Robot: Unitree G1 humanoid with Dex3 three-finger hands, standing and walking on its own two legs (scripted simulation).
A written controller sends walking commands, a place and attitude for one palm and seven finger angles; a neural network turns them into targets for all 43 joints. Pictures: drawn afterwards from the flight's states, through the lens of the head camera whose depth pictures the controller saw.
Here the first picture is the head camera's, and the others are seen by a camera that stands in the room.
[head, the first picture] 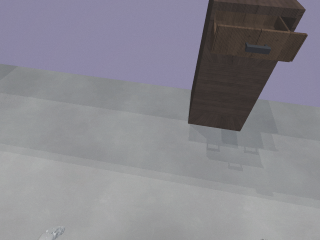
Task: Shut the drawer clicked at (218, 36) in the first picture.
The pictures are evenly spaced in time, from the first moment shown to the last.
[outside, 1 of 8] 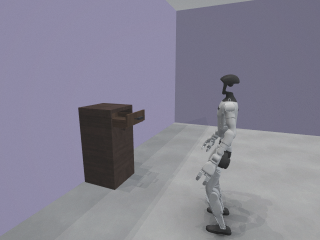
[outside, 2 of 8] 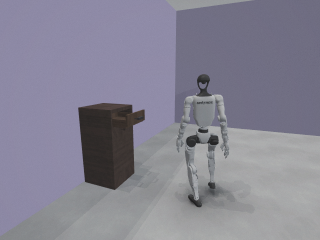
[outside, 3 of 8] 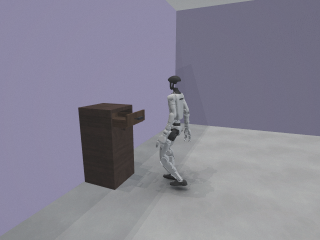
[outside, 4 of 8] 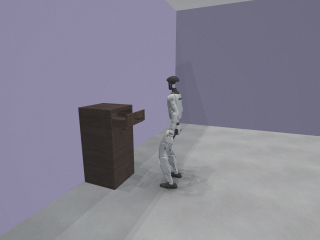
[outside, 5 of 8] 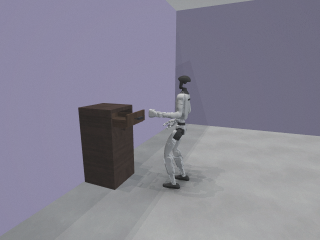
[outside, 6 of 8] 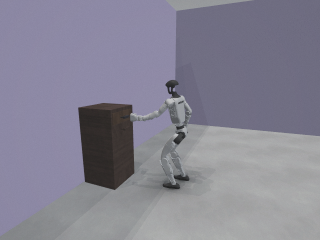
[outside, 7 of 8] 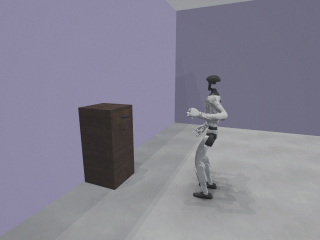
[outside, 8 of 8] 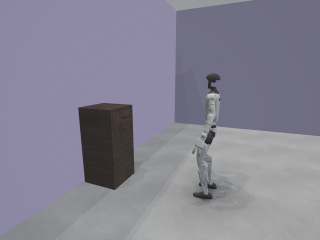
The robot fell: no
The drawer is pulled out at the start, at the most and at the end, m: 0.19 0.19 0.00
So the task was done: yes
